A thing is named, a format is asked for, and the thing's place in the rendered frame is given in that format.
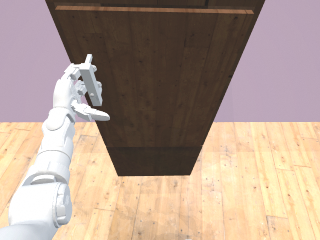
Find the handle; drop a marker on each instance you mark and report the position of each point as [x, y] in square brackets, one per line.
[90, 81]

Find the left robot forearm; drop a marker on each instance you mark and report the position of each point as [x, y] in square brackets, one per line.
[55, 153]

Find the cupboard door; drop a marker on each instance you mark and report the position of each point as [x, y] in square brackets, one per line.
[162, 70]

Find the left robot upper arm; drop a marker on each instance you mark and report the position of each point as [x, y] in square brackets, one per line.
[38, 211]

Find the robot left hand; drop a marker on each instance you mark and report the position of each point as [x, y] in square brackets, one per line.
[66, 92]

